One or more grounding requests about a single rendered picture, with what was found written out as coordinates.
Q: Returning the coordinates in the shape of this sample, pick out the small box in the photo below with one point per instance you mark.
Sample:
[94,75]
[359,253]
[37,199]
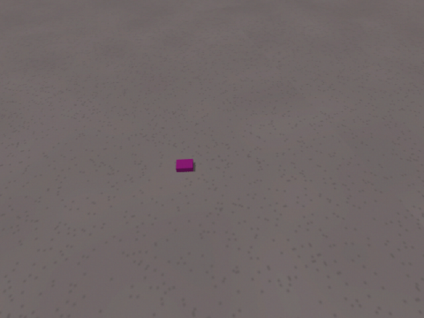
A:
[185,165]

